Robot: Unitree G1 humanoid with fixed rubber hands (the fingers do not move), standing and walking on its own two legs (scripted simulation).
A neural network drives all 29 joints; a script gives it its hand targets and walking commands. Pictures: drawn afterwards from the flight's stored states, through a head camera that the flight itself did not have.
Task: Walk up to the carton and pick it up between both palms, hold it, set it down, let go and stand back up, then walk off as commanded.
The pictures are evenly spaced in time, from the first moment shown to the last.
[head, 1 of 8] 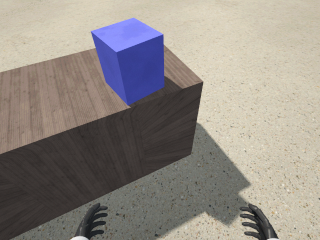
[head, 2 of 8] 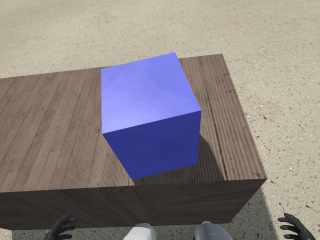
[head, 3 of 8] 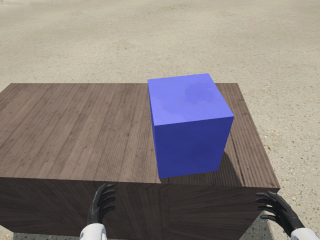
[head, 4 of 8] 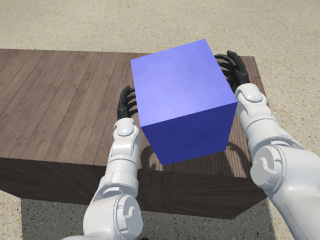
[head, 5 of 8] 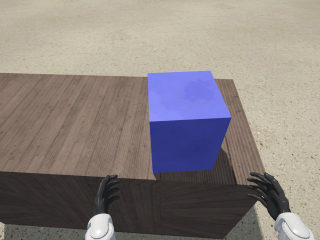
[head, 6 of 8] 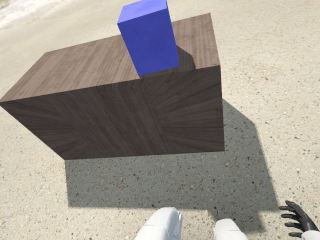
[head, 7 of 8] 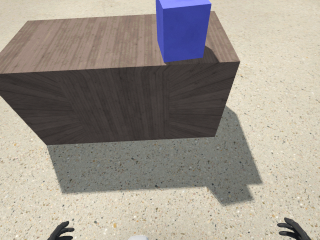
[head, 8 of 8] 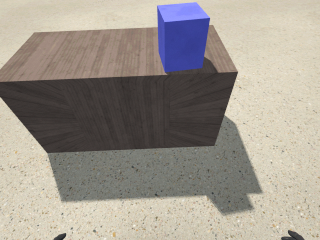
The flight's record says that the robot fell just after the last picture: no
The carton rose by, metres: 0.02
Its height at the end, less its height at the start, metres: +0.00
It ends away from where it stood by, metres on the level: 0.01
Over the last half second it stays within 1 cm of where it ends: yes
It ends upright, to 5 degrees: yes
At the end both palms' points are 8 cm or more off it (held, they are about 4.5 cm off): yes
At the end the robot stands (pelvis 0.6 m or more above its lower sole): yes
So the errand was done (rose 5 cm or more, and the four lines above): no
